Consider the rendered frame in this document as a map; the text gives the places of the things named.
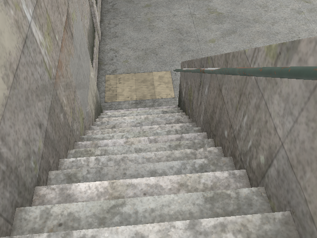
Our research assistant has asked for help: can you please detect stairs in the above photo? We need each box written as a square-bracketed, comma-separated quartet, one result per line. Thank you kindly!
[0, 105, 300, 238]

